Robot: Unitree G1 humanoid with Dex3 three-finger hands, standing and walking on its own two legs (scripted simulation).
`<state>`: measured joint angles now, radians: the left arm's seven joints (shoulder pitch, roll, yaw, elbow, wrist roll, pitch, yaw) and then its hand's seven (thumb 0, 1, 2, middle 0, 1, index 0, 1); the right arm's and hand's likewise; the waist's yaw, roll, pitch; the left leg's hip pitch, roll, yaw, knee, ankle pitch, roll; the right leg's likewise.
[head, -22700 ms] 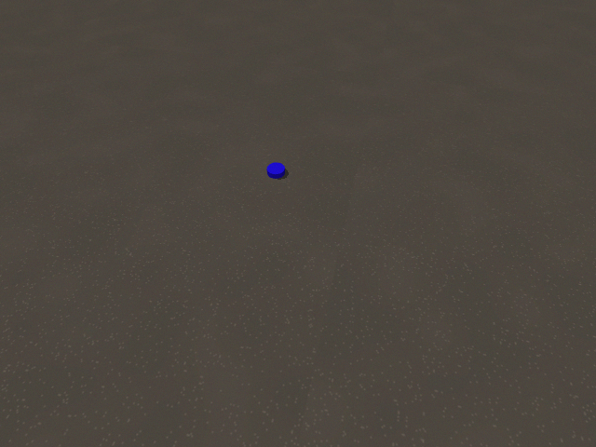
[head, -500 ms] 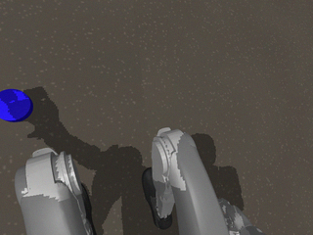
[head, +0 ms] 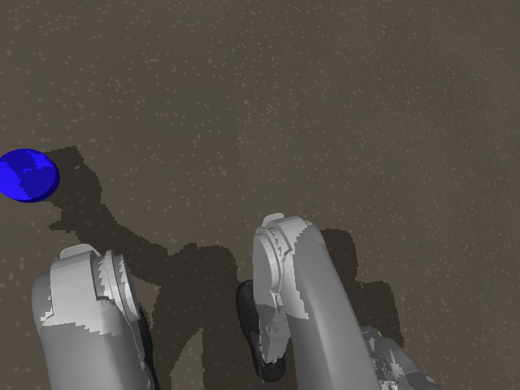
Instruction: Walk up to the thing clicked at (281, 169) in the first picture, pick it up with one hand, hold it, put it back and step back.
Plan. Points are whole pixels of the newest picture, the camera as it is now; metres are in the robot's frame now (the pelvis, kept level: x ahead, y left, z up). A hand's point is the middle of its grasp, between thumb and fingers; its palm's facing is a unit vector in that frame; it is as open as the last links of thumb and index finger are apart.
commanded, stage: rise first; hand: left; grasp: from above
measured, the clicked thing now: (27, 176) +0.46 +0.32 -0.30
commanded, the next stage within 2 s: approach in 0.14 s
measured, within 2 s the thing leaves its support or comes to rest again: neither
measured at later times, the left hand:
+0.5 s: hand (2, 170) +0.44 +0.32 -0.19, palm faces -0.43 -0.10 -0.90, open 13.9 cm
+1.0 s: hand out of the picture +0.43 +0.34 -0.19, palm faces -0.50 -0.13 -0.86, open 13.9 cm
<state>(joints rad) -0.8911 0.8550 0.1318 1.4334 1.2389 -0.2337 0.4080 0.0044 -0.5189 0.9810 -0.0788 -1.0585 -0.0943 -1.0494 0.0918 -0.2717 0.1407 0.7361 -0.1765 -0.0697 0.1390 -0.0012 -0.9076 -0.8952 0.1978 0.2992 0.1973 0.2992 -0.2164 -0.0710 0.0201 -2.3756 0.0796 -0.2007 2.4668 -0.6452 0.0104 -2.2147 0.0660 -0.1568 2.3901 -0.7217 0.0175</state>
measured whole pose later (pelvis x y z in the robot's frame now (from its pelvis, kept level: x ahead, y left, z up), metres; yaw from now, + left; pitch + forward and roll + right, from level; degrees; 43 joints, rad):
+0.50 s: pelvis +0.00 +0.00 +0.00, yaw +0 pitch +30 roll -10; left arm -0.97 0.80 0.03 1.50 1.24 -0.22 0.45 0.00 -0.50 0.97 -0.08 -1.09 -0.10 -1.07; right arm 0.10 -0.27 0.16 0.74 -0.18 -0.09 0.14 0.00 -0.91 -0.89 0.20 0.30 0.20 0.30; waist -0.24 -0.08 0.02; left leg -2.38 0.08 -0.20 2.46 -0.63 0.00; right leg -2.23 0.06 -0.15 2.39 -0.71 0.01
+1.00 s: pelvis +0.00 +0.00 +0.00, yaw +0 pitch +30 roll -9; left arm -0.92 0.83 0.08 1.45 1.14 -0.15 0.34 0.01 -0.50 0.95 -0.08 -1.08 -0.10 -1.06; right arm 0.15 -0.28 0.17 0.72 -0.16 -0.09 0.16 0.00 -0.90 -0.89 0.20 0.30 0.20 0.30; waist -0.25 -0.04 0.05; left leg -2.37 0.09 -0.19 2.47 -0.64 0.01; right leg -2.23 0.07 -0.15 2.40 -0.71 0.01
